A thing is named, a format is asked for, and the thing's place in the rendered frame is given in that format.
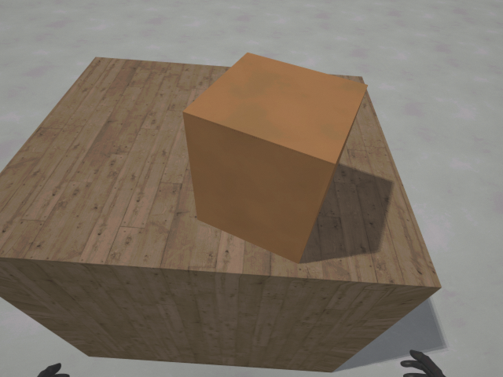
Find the pedestal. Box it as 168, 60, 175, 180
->
0, 57, 442, 372

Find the robot right hand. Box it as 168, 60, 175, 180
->
400, 350, 445, 377

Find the carton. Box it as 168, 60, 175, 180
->
182, 53, 368, 264

